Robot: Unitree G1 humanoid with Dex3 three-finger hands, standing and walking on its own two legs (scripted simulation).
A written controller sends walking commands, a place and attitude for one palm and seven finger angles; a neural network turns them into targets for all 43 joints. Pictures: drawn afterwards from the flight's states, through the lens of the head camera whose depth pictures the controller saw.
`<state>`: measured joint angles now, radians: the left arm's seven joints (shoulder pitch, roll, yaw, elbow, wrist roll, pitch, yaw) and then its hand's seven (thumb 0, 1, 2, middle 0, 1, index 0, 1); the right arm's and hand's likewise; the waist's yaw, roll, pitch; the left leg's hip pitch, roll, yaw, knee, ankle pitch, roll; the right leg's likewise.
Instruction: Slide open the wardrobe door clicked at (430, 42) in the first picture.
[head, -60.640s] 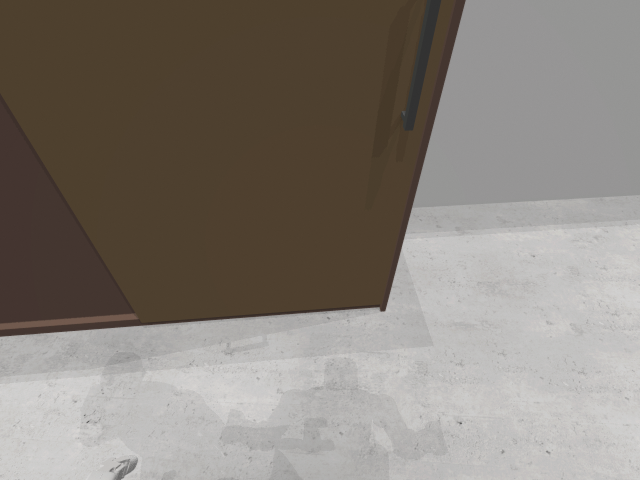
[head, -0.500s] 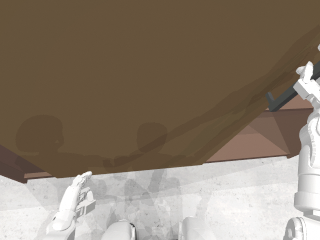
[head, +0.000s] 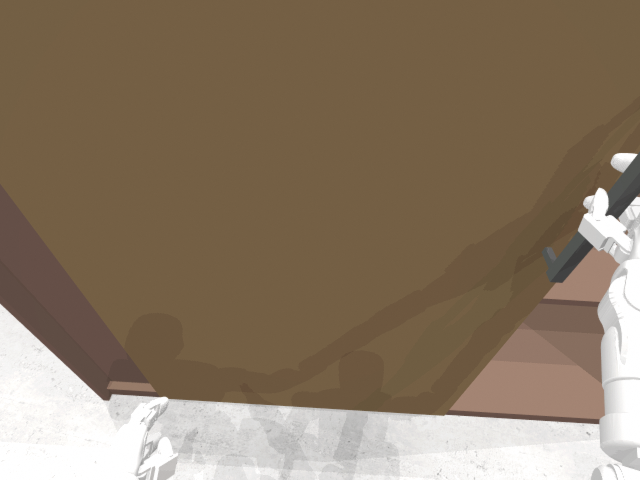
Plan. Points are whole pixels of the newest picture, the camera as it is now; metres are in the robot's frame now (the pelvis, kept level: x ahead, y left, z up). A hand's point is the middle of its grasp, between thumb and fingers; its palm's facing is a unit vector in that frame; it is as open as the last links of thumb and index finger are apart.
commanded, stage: stop walking and hold the door there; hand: right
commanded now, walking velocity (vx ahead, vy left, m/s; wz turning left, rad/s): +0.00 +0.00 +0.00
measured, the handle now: (606, 194) +0.43 -0.31 +0.18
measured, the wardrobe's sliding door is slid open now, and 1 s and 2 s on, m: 0.65 0.65 0.65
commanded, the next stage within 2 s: none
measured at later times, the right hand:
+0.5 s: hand (590, 219) +0.38 -0.28 +0.17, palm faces +0.46 +0.87 -0.20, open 6.7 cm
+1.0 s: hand (589, 219) +0.39 -0.28 +0.17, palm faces +0.49 +0.85 -0.21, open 6.7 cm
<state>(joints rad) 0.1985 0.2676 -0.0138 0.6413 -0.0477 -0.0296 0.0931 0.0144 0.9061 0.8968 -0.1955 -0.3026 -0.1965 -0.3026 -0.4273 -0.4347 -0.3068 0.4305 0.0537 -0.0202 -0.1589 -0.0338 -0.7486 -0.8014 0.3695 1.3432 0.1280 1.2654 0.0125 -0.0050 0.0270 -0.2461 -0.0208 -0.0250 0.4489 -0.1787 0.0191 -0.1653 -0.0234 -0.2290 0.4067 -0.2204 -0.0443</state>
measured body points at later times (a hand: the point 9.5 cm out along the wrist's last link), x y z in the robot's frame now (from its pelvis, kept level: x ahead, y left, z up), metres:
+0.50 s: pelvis +0.01 -0.01 +0.00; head +0.01 +0.00 +0.45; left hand +0.17 +0.23 -0.10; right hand +0.35 -0.32 +0.18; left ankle +0.04 +0.10 -0.74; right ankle +0.01 -0.09 -0.74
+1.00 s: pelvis +0.02 +0.01 +0.00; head +0.03 +0.02 +0.45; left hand +0.18 +0.26 -0.10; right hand +0.35 -0.32 +0.18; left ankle +0.04 +0.10 -0.74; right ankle +0.01 -0.09 -0.74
